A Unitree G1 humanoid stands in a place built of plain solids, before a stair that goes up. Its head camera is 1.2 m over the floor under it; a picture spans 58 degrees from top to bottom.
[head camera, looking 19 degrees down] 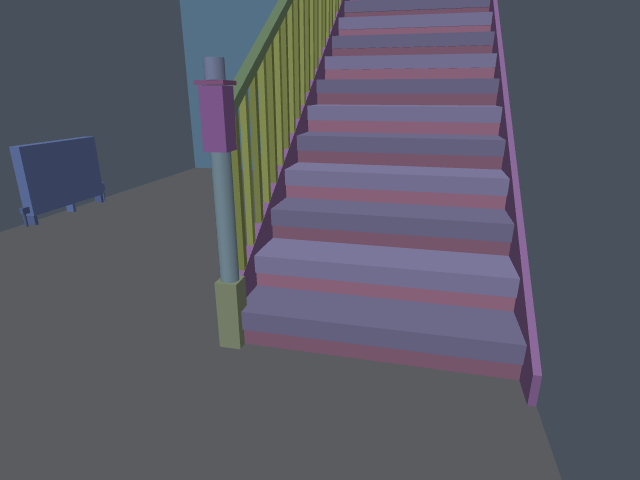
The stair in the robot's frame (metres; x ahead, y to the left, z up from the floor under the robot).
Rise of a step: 0.18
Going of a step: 0.28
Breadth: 1.32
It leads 13 degrees to the right of straight ahead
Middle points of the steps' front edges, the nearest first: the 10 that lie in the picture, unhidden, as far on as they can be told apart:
1.72 -0.24 0.19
2.00 -0.29 0.37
2.28 -0.36 0.55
2.55 -0.42 0.73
2.83 -0.49 0.92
3.11 -0.55 1.10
3.39 -0.62 1.28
3.66 -0.68 1.47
3.94 -0.75 1.65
4.21 -0.81 1.83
